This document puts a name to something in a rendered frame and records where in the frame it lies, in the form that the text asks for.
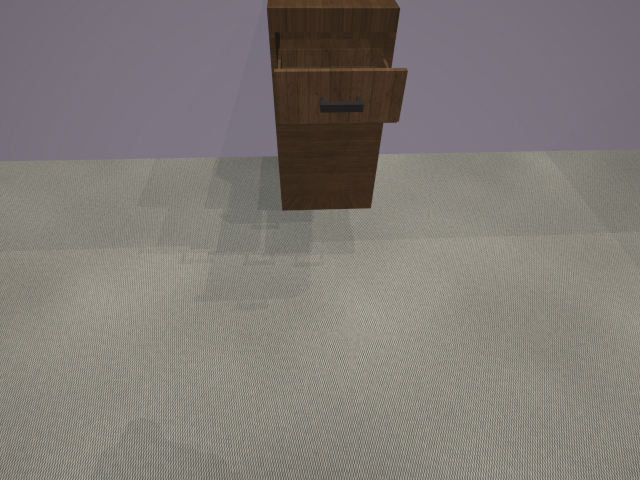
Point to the drawer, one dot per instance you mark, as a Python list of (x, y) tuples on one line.
[(305, 75)]

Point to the cabinet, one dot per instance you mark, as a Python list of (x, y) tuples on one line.
[(329, 166)]

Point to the handle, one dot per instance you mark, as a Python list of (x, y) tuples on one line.
[(341, 106)]

